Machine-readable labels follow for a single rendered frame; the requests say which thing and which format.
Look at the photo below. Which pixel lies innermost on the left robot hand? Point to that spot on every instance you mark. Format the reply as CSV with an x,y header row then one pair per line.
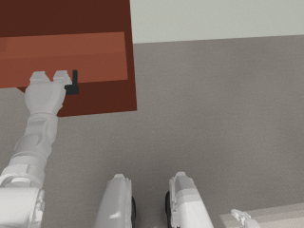
x,y
44,96

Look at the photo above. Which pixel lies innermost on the handle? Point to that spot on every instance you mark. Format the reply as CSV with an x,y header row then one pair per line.
x,y
73,89

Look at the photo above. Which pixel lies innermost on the robot left upper arm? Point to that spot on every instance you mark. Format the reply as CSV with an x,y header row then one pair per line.
x,y
21,207

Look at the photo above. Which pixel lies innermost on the right robot hand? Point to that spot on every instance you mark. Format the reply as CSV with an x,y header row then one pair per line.
x,y
244,219

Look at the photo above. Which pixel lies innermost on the drawer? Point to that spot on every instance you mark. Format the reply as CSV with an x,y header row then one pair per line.
x,y
97,57

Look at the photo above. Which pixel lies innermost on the left robot forearm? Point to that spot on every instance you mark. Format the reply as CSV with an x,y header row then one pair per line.
x,y
28,161

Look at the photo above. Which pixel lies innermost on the cabinet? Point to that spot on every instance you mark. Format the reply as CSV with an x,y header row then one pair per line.
x,y
21,18

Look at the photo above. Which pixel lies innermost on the robot left thigh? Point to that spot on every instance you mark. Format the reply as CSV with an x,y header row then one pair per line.
x,y
111,212

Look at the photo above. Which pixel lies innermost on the robot left shin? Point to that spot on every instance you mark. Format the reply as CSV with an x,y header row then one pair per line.
x,y
128,208

